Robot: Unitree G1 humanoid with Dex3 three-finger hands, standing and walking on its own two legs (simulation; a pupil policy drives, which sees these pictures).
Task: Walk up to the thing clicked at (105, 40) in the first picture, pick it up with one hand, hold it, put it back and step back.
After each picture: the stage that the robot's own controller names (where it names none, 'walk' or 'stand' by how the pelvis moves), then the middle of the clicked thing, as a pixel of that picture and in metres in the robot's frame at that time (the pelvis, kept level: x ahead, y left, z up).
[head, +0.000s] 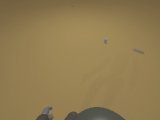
stand; (105, 40) +1.86 -0.35 -0.72
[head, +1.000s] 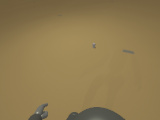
walk; (93, 45) +1.72 +0.05 -0.69
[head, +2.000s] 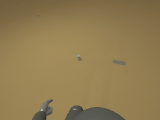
walk; (78, 57) +1.14 +0.31 -0.70
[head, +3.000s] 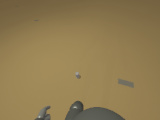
walk; (77, 75) +0.74 +0.29 -0.72
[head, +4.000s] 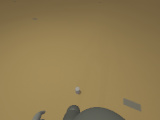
walk; (77, 90) +0.49 +0.18 -0.71
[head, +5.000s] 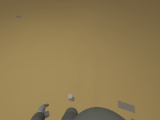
stand; (70, 97) +0.35 +0.21 -0.71
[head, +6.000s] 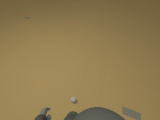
stand; (73, 100) +0.33 +0.19 -0.72
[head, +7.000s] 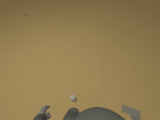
stand; (72, 98) +0.32 +0.20 -0.71
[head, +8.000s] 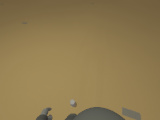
stand; (72, 103) +0.32 +0.20 -0.72
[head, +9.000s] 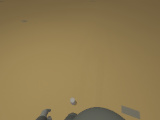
stand; (72, 101) +0.33 +0.20 -0.73
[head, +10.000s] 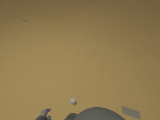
stand; (72, 101) +0.32 +0.20 -0.73
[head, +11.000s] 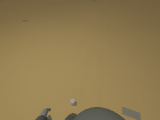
stand; (72, 102) +0.31 +0.20 -0.73
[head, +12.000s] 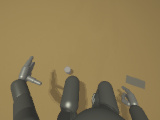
go down; (67, 70) +0.38 +0.21 -0.43
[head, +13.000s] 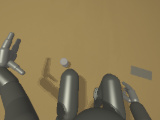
go down; (64, 62) +0.40 +0.24 -0.31
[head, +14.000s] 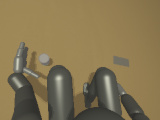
close in; (44, 60) +0.38 +0.27 -0.23
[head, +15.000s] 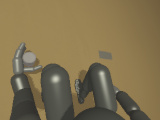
close; (29, 59) +0.38 +0.29 -0.21
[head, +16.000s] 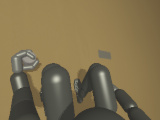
lift; (29, 59) +0.36 +0.29 -0.22
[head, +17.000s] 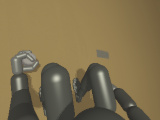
lift; (28, 60) +0.36 +0.28 -0.23
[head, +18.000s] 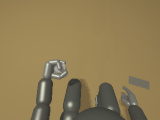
lift; (61, 70) +0.32 +0.21 -0.02
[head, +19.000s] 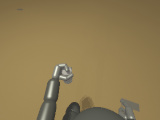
hold; (67, 75) +0.31 +0.17 -0.01
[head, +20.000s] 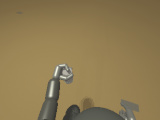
hold; (67, 75) +0.32 +0.17 -0.01
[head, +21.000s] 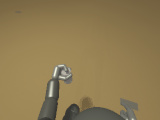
crouch; (67, 76) +0.32 +0.17 -0.02
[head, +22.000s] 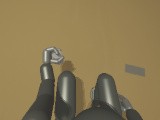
lower; (57, 57) +0.41 +0.22 -0.11
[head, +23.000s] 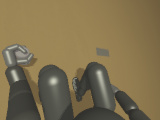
lower; (23, 56) +0.40 +0.29 -0.22
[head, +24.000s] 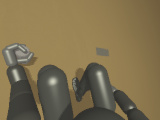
lower; (23, 55) +0.39 +0.30 -0.22
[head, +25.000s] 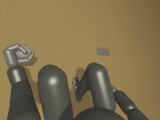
lower; (24, 55) +0.39 +0.30 -0.22
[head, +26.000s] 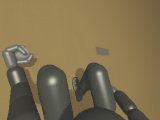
lower; (23, 56) +0.39 +0.30 -0.22
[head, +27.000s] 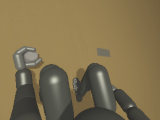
open; (30, 58) +0.37 +0.27 -0.22
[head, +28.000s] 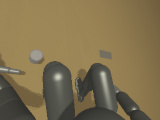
stand; (35, 57) +0.37 +0.26 -0.22
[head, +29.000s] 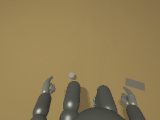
walk; (71, 75) +0.38 +0.20 -0.50
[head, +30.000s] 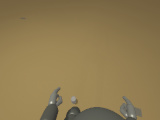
stand; (73, 100) +0.34 +0.17 -0.66
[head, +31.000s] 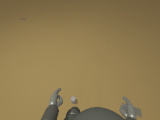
stand; (73, 100) +0.34 +0.18 -0.67
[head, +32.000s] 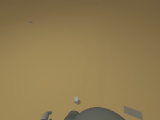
stand; (76, 100) +0.37 +0.16 -0.72
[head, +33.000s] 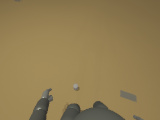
walk; (75, 86) +0.40 +0.13 -0.69
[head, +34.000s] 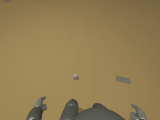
walk; (75, 76) +0.54 +0.18 -0.70
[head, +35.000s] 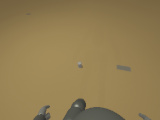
walk; (79, 64) +0.87 +0.26 -0.70
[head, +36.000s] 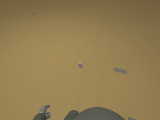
stand; (79, 64) +0.98 +0.20 -0.71
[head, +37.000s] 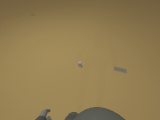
stand; (79, 64) +0.99 +0.20 -0.73
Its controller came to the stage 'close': yes
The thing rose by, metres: 0.70
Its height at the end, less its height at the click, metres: +0.00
